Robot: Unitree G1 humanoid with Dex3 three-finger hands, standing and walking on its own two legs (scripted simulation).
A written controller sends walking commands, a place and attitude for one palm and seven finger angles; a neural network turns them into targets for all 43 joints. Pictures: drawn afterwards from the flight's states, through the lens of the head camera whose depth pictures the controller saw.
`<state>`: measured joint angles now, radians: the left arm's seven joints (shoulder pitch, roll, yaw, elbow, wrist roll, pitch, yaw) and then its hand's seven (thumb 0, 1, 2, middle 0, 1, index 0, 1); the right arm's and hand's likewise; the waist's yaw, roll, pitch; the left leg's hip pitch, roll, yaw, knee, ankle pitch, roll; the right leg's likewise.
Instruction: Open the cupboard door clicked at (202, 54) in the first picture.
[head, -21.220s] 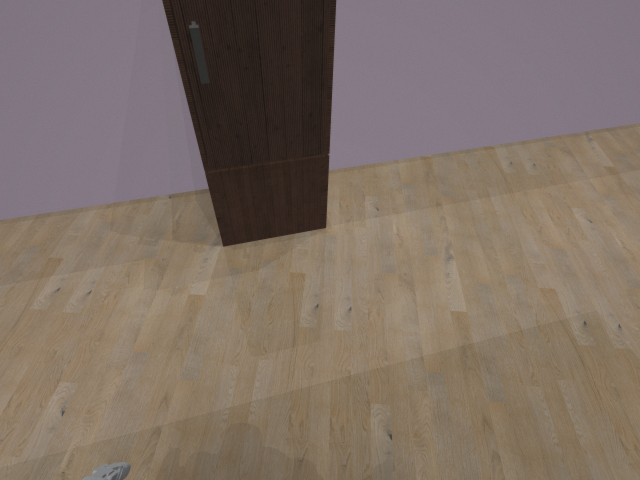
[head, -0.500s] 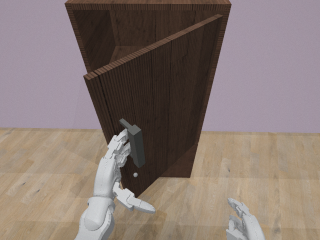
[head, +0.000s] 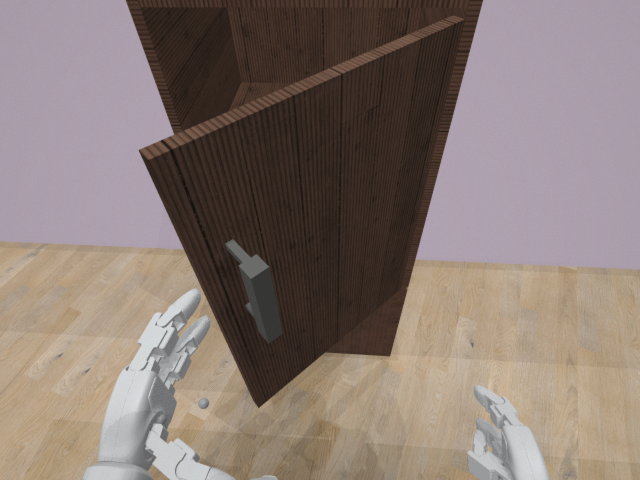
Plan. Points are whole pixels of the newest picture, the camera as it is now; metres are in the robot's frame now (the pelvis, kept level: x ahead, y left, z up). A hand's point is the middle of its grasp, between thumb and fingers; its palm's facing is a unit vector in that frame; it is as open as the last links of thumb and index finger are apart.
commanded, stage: slide the hand sideways off the handle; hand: left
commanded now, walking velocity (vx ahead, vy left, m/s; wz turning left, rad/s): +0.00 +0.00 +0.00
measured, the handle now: (253, 292) +0.31 +0.11 +0.09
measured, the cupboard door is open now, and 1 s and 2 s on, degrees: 45 45 45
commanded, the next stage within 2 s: draw the hand back to the body in 0.14 s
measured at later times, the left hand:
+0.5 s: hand (155, 407) +0.17 +0.17 +0.11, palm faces -0.01 -1.00 -0.07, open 16.3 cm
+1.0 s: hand (67, 381) +0.18 +0.24 +0.14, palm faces +0.27 -0.91 -0.32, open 14.3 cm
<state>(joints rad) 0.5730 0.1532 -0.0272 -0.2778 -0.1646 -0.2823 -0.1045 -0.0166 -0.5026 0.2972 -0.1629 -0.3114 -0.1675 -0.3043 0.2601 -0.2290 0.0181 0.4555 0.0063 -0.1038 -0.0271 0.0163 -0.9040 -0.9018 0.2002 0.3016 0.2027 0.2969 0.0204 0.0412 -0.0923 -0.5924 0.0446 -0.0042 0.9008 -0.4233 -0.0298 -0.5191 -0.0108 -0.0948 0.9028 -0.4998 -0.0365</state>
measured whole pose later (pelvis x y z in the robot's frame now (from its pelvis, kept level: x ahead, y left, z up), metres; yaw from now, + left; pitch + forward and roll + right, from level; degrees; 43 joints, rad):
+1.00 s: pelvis +0.00 +0.03 +0.03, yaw -1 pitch -1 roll -1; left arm 0.58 0.29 0.13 -0.44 -0.05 -0.05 0.10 -0.01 -0.16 0.44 -0.17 -0.31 -0.17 -0.30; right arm 0.24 -0.22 0.07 0.54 0.01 -0.16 -0.11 0.02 -0.90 -0.90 0.20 0.30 0.20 0.30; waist 0.06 0.05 -0.02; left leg -0.32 0.03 0.02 0.65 -0.32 0.01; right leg -0.23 -0.02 -0.07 0.60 -0.35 0.00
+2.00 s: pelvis +0.01 +0.01 +0.05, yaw -2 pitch -4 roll -1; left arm 0.45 0.34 0.33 -0.37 -0.06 -0.10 0.11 0.01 0.89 0.90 -0.21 -0.31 -0.22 -0.30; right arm 0.19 -0.23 0.02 0.64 0.00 -0.09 -0.08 0.02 -0.90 -0.90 0.20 0.30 0.20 0.30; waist 0.07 0.07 0.03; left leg -0.11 0.05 0.04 0.41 -0.22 -0.02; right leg -0.03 0.02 -0.06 0.36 -0.25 -0.02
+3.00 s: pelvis -0.16 +0.06 +0.04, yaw -1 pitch +0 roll -4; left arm 0.52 0.44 0.46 -0.58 -0.04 -0.19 0.17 0.01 0.89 0.90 -0.21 -0.31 -0.21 -0.30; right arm 0.18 -0.15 0.00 0.61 -0.02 -0.14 -0.04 0.02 -0.90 -0.90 0.20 0.30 0.21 0.30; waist 0.01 -0.02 0.07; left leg -0.39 0.05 0.03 0.51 -0.12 0.05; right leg -0.45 0.07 0.01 1.03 -0.47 0.03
